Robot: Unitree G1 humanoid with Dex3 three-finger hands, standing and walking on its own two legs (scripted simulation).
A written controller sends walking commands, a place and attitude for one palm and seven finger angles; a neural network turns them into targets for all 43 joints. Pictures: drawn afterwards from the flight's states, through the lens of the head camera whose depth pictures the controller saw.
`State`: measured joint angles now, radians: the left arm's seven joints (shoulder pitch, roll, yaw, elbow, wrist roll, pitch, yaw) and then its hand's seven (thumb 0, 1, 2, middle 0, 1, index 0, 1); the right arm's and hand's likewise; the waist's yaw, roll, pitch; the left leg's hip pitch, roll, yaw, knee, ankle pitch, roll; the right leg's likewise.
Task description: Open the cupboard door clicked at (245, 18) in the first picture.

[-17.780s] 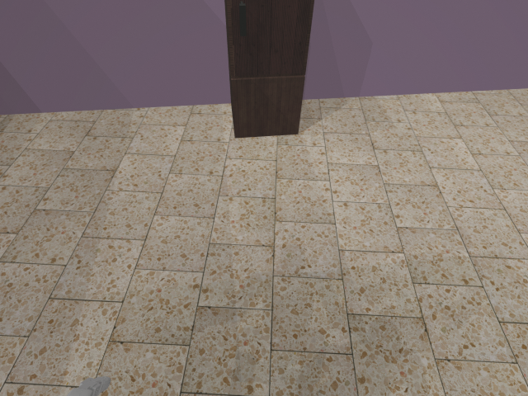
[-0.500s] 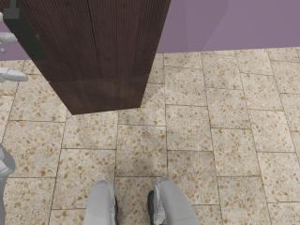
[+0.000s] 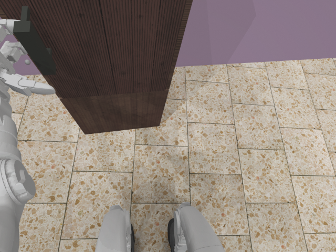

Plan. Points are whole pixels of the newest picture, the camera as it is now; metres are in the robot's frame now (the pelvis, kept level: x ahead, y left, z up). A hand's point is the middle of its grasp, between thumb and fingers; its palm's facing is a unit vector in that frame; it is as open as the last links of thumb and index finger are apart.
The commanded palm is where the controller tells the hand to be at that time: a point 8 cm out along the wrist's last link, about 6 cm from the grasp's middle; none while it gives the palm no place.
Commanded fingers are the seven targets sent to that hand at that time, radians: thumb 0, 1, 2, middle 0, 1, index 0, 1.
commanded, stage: slide the fingers in behind the handle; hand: left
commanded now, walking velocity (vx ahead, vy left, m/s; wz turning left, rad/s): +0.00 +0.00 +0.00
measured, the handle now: (38, 42) +0.57 +0.25 +0.05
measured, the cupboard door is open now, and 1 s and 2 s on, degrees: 0 0 2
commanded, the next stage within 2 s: close the thumb around the handle in 0.86 s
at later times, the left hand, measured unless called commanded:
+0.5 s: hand (49, 60) +0.52 +0.22 +0.05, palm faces +0.10 -1.00 -0.01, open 13.9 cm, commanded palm +0.50 +0.26 +0.05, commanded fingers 0.00 -0.50 0.30 -0.30 -1.20 -0.30 -1.20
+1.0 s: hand (48, 59) +0.53 +0.22 +0.05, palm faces +0.10 -1.00 -0.03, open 13.8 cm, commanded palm +0.50 +0.26 +0.05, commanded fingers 0.00 -0.33 0.37 -0.31 -1.22 -0.31 -1.22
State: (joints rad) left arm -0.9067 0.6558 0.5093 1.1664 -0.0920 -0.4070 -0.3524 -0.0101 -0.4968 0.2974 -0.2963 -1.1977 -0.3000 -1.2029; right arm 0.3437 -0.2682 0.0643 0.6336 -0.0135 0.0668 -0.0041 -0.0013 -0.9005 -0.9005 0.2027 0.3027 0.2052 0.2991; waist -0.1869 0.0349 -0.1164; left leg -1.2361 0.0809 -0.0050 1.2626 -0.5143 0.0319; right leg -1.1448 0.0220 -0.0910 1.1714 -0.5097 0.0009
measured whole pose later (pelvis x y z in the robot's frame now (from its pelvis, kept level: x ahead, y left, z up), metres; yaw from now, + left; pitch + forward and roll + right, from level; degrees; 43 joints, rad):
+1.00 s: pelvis +0.00 -0.01 +0.00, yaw +0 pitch +28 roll -5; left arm -0.93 0.60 0.47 1.18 -0.06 -0.42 -0.26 -0.01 -0.49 0.30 -0.31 -1.21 -0.33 -1.23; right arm 0.34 -0.26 0.05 0.64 -0.02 0.07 0.00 0.00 -0.90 -0.90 0.20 0.30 0.20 0.30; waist -0.20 0.04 -0.12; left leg -1.24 0.08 -0.01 1.26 -0.52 0.02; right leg -1.16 0.02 -0.09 1.19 -0.52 -0.01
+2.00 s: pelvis +0.01 -0.01 +0.01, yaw +0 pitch +26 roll -4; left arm -0.79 0.52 0.47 1.06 -0.11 -0.43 -0.24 0.01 0.68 0.76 -0.35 -1.35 -0.34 -1.35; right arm 0.35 -0.26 0.04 0.62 -0.01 0.09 0.02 0.00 -0.90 -0.90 0.20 0.30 0.20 0.30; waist -0.17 0.04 -0.13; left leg -1.17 0.08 0.02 1.22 -0.52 0.02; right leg -1.10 0.03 -0.06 1.15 -0.52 -0.01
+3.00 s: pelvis +0.02 -0.07 +0.02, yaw +6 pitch +17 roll +2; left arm 0.04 -0.12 -0.16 0.30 0.11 -0.39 0.59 0.00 0.54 0.74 -0.36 -1.32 -0.37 -1.33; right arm 0.16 -0.18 0.00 0.61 -0.08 -0.04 0.02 0.01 -0.90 -0.90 0.20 0.30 0.20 0.30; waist -0.01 0.02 -0.18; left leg -0.93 0.03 -0.03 1.11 -0.49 -0.06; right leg -0.88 -0.01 -0.12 1.16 -0.59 -0.09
